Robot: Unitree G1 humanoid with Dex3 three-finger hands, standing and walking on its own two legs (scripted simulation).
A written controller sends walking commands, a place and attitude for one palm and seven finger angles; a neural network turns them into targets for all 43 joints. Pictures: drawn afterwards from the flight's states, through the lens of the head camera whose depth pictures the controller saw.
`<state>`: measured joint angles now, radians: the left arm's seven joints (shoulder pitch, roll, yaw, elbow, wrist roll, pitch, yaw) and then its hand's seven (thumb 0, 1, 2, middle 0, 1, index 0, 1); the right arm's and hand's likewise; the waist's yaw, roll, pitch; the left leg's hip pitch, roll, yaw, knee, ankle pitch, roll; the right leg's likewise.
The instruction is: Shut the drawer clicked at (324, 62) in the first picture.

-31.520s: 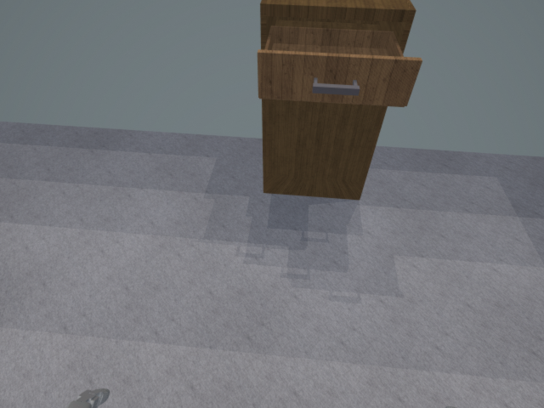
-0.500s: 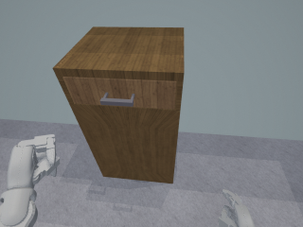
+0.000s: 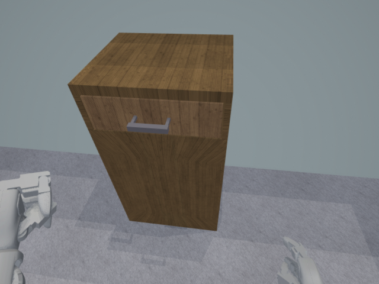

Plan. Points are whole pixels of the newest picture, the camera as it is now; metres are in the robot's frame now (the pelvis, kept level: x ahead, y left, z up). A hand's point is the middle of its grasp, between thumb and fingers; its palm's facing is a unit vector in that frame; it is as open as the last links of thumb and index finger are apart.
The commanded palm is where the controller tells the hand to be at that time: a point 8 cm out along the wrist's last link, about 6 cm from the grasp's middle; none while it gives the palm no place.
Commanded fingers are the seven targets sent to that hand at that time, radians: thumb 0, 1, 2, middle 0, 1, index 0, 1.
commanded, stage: step back with the hand held close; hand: left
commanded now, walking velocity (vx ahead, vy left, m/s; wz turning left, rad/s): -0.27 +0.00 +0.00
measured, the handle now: (149, 124) +0.57 +0.20 +0.01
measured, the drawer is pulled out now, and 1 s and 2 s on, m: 0.00 0.00 0.00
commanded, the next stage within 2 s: stop stepping back and stand still in 1.22 s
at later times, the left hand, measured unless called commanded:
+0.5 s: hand (14, 237) +0.13 +0.27 +0.17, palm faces +0.35 -0.79 -0.49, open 3.2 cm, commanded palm +0.07 +0.30 +0.18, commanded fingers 0.00 0.90 0.90 -1.40 -1.60 -1.40 -1.60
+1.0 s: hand out of the picture +0.06 +0.27 +0.17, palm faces +0.38 -0.77 -0.50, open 3.2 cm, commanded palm +0.00 +0.30 +0.18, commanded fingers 0.00 0.90 0.90 -1.40 -1.60 -1.40 -1.60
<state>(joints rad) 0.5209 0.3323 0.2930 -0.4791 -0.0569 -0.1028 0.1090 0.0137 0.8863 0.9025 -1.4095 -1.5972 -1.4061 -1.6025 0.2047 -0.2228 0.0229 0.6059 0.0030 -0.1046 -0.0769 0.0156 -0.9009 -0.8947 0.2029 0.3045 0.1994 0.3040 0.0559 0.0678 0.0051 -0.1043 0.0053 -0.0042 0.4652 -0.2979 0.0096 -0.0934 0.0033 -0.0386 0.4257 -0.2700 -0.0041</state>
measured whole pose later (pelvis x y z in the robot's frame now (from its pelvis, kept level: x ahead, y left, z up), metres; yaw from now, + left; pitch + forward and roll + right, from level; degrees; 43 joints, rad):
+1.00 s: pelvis -0.13 +0.02 -0.01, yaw +0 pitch +5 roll -2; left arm 0.66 0.43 0.46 -0.62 -0.04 -0.29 0.15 0.01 0.89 0.90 -1.41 -1.60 -1.41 -1.60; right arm 0.23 -0.17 0.00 0.60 -0.02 -0.11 -0.06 0.02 -0.90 -0.89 0.20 0.30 0.20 0.30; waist 0.00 -0.01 -0.03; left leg -0.52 0.00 -0.01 0.50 -0.08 0.03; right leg -0.16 0.06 0.02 0.51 -0.38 0.01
